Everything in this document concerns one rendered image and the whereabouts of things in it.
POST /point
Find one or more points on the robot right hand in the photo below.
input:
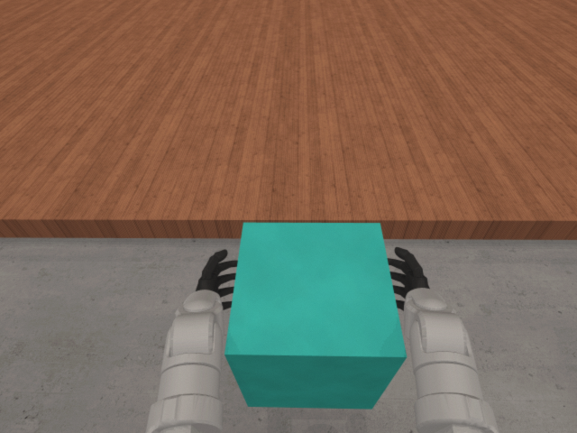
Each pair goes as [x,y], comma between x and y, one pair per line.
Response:
[414,277]

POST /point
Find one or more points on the robot left forearm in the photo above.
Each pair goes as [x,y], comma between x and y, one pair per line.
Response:
[188,399]

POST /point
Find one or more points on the carton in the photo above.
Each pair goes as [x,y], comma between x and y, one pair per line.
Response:
[314,320]

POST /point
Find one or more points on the robot right forearm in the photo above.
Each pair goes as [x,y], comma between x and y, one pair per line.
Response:
[449,397]

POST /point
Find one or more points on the robot left hand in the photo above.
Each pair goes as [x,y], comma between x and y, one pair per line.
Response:
[210,279]

